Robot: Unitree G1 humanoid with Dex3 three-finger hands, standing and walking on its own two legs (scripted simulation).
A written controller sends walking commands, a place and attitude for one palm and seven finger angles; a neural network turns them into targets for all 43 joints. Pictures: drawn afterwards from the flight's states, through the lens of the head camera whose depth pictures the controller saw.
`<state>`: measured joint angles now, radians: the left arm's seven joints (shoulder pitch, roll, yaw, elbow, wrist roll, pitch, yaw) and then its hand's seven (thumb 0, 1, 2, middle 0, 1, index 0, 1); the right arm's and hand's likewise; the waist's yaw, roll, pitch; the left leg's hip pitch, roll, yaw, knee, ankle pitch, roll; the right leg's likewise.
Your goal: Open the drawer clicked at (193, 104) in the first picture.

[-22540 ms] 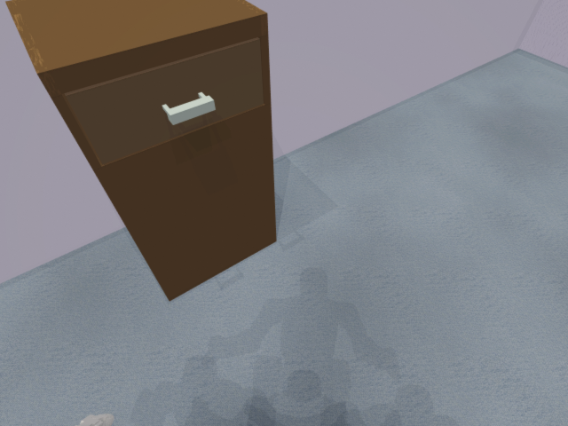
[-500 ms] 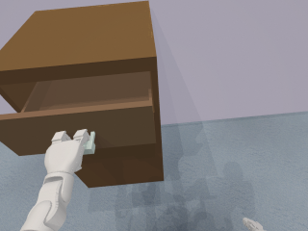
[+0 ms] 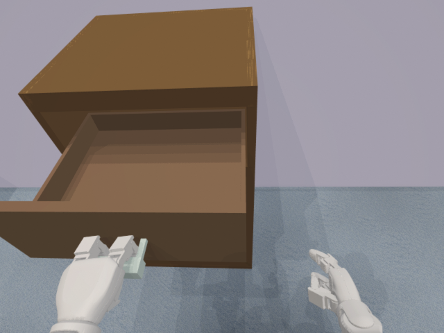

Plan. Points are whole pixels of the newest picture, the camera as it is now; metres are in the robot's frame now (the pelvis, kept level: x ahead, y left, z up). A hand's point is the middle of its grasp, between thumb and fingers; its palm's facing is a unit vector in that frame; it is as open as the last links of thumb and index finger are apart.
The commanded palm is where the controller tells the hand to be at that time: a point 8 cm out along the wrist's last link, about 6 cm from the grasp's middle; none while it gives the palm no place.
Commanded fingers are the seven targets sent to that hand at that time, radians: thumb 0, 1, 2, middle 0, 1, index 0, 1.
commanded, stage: pull the drawer open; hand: left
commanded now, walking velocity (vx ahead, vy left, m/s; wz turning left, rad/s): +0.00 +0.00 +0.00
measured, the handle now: (113, 255) +0.23 +0.22 +0.05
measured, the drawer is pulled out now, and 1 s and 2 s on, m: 0.26 0.30 0.30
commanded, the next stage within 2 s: open the thumb to release the handle in 0.38 s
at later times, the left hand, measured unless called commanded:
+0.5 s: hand (100, 324) +0.13 +0.21 +0.03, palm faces +0.00 -0.10 -1.00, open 6.1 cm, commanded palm +0.10 +0.21 +0.08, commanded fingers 0.00 0.76 0.84 -0.39 -1.34 -0.39 -1.34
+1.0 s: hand (101, 322) +0.13 +0.21 +0.03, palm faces +0.01 -0.13 -0.99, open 12.4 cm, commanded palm +0.10 +0.21 +0.08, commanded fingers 0.00 -0.50 0.30 -0.30 -1.20 -0.30 -1.20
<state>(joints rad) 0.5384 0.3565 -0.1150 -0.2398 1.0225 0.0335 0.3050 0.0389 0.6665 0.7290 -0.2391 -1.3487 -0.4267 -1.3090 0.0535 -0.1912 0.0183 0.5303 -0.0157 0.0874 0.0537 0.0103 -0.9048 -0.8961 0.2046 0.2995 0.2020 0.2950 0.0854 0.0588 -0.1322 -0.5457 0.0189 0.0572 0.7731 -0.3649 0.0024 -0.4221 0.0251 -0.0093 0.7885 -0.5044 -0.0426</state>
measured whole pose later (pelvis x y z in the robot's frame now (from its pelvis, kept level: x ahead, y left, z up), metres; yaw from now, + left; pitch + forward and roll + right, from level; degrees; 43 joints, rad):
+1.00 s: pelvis -0.03 -0.02 +0.00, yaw +1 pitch +6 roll +1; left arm 0.56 0.37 -0.07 -0.21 1.00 -0.03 0.33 0.00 -0.27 0.40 -0.32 -1.23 -0.34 -1.23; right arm 0.10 -0.22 -0.01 0.57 -0.03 0.08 0.01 0.01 -0.90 -0.90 0.20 0.30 0.20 0.30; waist 0.09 0.07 -0.11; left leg -0.57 0.02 0.02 0.78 -0.32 -0.02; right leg -0.45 0.04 -0.04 0.83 -0.49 -0.07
